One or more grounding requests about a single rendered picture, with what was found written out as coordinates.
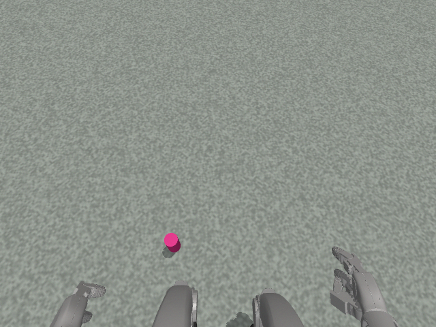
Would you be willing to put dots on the left robot hand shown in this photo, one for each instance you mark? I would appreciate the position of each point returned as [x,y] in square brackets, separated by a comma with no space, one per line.
[72,312]

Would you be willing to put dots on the can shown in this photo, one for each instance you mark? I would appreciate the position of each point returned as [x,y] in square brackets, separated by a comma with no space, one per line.
[172,242]

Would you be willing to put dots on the right robot hand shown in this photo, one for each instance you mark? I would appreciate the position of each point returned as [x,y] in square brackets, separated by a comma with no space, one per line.
[362,291]

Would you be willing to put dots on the right robot arm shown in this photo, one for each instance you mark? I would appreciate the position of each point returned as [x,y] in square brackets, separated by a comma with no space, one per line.
[378,319]

